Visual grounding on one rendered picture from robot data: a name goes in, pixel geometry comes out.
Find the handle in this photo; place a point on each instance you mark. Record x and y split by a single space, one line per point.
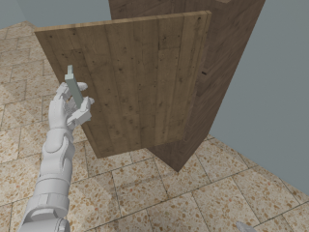
74 88

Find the robot right hand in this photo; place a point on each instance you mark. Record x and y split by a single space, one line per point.
242 227

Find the robot left hand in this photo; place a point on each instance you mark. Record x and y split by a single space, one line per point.
63 115

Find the robot left forearm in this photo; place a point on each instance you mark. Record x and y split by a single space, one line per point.
51 194

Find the cupboard door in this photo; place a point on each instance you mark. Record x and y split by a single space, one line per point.
140 71

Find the left robot upper arm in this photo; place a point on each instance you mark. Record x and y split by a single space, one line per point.
58 224

